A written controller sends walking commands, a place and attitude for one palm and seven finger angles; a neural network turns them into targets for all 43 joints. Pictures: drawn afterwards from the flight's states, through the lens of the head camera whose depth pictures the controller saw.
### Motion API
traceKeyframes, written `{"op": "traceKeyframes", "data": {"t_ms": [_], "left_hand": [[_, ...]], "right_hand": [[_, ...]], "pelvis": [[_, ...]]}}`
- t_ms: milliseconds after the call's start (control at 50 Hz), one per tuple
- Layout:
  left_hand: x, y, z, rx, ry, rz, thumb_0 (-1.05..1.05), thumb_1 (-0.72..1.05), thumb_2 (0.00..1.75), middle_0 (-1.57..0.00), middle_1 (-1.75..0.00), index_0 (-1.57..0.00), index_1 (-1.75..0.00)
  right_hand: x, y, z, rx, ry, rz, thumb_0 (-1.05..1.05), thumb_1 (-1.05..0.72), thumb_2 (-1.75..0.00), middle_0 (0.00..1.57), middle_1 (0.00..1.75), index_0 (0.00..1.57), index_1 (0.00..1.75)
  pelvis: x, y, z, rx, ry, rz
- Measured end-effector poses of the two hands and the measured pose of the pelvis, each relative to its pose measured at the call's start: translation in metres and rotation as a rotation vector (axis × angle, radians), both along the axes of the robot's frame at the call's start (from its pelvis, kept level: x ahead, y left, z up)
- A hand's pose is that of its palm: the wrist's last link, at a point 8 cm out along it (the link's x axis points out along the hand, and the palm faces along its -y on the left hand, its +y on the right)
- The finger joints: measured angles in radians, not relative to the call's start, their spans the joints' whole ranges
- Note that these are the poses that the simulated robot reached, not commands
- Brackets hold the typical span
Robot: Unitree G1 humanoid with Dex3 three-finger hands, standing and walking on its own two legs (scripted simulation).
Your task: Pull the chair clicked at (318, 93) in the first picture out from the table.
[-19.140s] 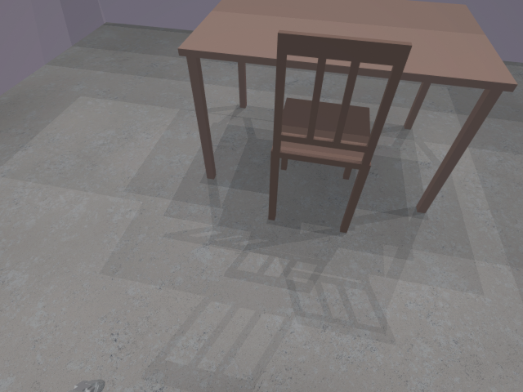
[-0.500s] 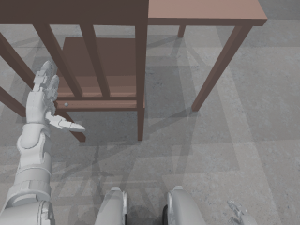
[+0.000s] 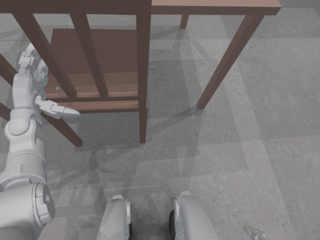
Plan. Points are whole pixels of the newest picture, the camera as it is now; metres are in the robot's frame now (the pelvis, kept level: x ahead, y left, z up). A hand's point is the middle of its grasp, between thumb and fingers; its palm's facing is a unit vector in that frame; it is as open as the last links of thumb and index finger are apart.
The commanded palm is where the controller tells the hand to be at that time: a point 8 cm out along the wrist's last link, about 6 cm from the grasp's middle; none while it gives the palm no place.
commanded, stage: push the fingers through the gap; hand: left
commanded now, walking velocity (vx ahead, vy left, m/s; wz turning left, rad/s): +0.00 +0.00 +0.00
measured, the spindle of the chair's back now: (53, 64) +0.54 +0.25 +0.03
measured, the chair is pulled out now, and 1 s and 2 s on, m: -0.02 -0.02 0.02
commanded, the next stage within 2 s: hook a spindle and tug to test in 0.56 s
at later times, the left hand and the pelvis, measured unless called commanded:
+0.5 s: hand (63, 82) +0.48 +0.22 +0.03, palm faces +0.08 -1.00 -0.04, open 16.9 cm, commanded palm +0.46 +0.26 +0.03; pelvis +0.01 +0.00 +0.00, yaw -1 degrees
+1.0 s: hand (60, 81) +0.48 +0.23 +0.03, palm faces +0.10 -1.00 -0.02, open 15.7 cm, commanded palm +0.45 +0.26 +0.03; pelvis +0.00 +0.00 +0.00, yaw +0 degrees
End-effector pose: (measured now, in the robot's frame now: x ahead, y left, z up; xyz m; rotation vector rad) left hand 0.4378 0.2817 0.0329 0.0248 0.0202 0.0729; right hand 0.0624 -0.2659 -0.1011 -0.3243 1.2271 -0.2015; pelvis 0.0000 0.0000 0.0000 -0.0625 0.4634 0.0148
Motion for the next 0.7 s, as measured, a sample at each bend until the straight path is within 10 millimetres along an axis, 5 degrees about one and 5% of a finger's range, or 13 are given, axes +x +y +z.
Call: {"op": "traceKeyframes", "data": {"t_ms": [300, 700], "left_hand": [[0.024, -0.009, 0.001, 0.005, 0.002, -0.007, -0.01, -0.50, 0.30, -0.06, -0.08, -0.06, -0.08], [0.019, -0.006, 0.000, 0.009, 0.005, 0.004, -0.01, -0.50, 0.30, -0.06, -0.08, -0.06, -0.08]], "right_hand": [[-0.015, 0.010, -0.001, 0.018, 0.076, -0.027, 0.00, -0.91, -0.90, 0.20, 0.30, 0.21, 0.30], [-0.007, 0.005, 0.002, 0.012, 0.080, -0.023, 0.00, -0.91, -0.90, 0.20, 0.30, 0.21, 0.30]], "pelvis": [[0.003, 0.006, 0.000, -0.006, 0.018, -0.004], [0.006, 0.003, 0.003, -0.005, 0.013, -0.001]]}}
